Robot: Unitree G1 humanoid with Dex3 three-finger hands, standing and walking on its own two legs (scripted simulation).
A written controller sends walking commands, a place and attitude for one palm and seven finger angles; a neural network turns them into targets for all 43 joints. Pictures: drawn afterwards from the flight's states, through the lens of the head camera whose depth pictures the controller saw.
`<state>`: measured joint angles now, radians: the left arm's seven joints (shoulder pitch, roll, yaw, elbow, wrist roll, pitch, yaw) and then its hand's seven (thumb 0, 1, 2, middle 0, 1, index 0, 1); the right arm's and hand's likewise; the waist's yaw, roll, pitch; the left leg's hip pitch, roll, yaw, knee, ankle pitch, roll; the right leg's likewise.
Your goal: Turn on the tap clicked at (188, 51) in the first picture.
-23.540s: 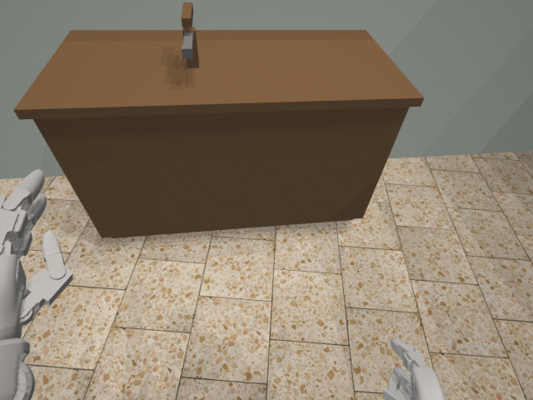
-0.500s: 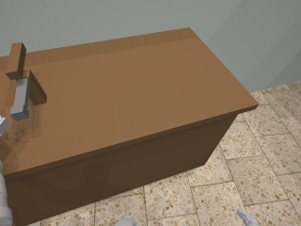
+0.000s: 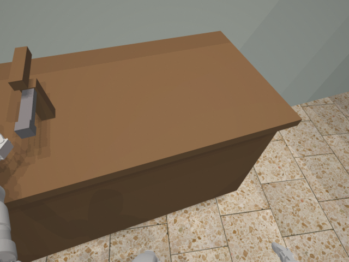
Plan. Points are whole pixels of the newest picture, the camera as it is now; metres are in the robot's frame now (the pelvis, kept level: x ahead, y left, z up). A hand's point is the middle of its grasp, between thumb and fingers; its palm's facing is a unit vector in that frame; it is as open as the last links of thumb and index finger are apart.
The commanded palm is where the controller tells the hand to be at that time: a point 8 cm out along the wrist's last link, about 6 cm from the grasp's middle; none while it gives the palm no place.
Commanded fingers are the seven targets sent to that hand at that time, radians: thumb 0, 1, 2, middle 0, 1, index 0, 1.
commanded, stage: push the lever round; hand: left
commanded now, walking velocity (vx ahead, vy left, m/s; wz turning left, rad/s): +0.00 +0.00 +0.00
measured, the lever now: (25, 129) +0.35 +0.35 +0.11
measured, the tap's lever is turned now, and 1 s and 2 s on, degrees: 0 9 34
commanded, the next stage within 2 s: none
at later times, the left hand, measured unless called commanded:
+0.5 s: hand (21, 138) +0.34 +0.35 +0.10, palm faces +0.58 -0.81 -0.09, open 7.8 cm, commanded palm +0.29 +0.37 +0.10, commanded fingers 0.00 0.90 0.90 -0.15 -0.15 -0.15 -0.15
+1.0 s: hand (33, 138) +0.33 +0.32 +0.10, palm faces +0.60 -0.80 -0.07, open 7.8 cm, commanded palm +0.29 +0.34 +0.10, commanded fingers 0.00 0.90 0.90 -0.15 -0.15 -0.15 -0.15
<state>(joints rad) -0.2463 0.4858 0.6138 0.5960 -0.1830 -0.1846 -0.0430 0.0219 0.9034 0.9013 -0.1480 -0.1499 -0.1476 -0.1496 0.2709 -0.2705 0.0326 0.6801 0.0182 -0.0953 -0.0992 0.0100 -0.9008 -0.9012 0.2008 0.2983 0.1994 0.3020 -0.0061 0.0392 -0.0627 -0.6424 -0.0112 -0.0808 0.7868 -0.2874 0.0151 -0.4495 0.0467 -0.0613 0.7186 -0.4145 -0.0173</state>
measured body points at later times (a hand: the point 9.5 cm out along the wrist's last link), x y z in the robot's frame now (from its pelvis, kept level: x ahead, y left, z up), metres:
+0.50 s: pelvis +0.01 +0.00 +0.00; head +0.05 +0.00 +0.45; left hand +0.30 +0.39 +0.10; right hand +0.13 -0.26 -0.10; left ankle +0.06 +0.10 -0.71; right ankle -0.03 -0.11 -0.71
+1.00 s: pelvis +0.01 -0.01 +0.00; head +0.03 -0.01 +0.45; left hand +0.30 +0.36 +0.11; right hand +0.14 -0.27 -0.10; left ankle +0.06 +0.10 -0.71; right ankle -0.03 -0.11 -0.71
